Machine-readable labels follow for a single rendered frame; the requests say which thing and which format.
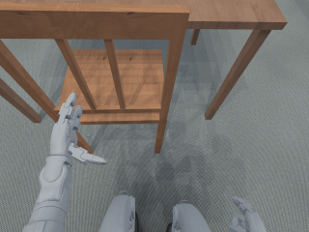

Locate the robot left hand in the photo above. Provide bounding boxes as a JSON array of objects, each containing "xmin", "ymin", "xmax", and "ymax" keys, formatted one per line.
[{"xmin": 50, "ymin": 92, "xmax": 107, "ymax": 165}]

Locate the robot left shin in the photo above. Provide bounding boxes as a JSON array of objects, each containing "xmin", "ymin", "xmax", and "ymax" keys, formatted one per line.
[{"xmin": 119, "ymin": 190, "xmax": 135, "ymax": 232}]

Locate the robot right hand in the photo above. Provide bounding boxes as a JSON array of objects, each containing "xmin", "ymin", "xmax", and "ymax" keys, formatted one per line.
[{"xmin": 229, "ymin": 195, "xmax": 267, "ymax": 232}]

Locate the robot left forearm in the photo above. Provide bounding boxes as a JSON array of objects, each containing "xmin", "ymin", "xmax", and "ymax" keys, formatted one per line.
[{"xmin": 22, "ymin": 155, "xmax": 72, "ymax": 232}]

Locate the robot left thigh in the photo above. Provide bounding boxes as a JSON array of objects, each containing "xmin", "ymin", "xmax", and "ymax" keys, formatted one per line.
[{"xmin": 99, "ymin": 194, "xmax": 135, "ymax": 232}]

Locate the chair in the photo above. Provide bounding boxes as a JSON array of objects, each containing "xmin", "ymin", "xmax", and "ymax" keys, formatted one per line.
[{"xmin": 0, "ymin": 2, "xmax": 190, "ymax": 155}]

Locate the table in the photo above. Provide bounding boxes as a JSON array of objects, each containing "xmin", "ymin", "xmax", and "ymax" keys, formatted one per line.
[{"xmin": 0, "ymin": 0, "xmax": 288, "ymax": 124}]

